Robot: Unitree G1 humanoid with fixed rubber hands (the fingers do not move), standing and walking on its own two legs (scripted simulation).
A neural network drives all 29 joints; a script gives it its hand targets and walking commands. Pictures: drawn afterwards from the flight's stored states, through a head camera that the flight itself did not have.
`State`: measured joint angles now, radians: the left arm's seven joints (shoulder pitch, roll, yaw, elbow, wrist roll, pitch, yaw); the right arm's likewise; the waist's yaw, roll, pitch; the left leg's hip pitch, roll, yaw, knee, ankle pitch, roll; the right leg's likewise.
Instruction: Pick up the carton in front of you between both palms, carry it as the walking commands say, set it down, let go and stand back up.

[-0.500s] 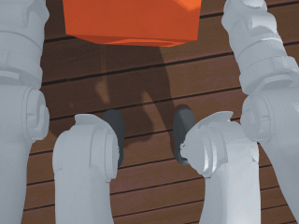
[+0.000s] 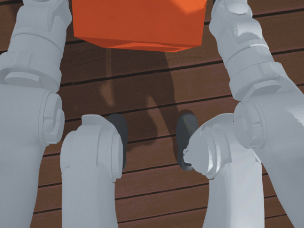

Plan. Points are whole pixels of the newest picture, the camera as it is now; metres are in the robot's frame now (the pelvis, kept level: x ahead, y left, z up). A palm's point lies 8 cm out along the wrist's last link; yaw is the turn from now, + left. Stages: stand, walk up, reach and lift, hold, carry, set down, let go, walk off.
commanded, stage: reach and lift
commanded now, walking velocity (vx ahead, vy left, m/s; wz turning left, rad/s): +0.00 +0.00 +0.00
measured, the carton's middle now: out of the picture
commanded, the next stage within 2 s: none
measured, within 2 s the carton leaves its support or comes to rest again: leaves its support in 0.30 s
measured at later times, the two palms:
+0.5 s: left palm out of the picture +0.53 +0.20 -0.09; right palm out of the picture +0.54 -0.10 -0.09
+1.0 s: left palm out of the picture +0.48 +0.20 +0.08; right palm out of the picture +0.50 -0.10 +0.08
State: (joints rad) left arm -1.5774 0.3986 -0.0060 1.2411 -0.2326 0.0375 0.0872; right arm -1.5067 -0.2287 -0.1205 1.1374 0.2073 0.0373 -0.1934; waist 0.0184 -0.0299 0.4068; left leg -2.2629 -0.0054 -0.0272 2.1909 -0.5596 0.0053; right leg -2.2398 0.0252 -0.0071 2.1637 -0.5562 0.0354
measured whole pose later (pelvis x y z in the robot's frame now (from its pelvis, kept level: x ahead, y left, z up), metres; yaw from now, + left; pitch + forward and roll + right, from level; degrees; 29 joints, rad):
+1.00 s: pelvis +0.01 -0.02 +0.13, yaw +4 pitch +42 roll -1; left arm -1.04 0.04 0.44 0.69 0.24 0.40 -0.01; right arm -1.00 0.07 -0.50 0.61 -0.21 0.39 -0.09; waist 0.02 -0.04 -0.16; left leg -1.98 -0.05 -0.06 1.70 -0.47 -0.03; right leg -1.95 0.09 0.05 1.71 -0.50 0.04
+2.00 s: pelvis +0.10 -0.01 +0.39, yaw +5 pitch +6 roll +0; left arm -0.30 -0.15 0.29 0.43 0.23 0.49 0.01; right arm -0.30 0.16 -0.30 0.44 -0.22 0.47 -0.03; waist 0.01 -0.01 -0.11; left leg -0.45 -0.03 -0.07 0.62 -0.27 -0.01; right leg -0.43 0.04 0.08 0.63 -0.30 0.00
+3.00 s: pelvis +0.11 -0.01 +0.41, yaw +5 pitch -5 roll +0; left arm -0.25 -0.15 0.22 0.27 0.27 0.68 -0.01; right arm -0.26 0.15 -0.23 0.28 -0.28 0.67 0.01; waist 0.00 -0.01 0.02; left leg -0.10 -0.02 -0.07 0.38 -0.19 -0.01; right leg -0.08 0.02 0.09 0.39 -0.22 0.00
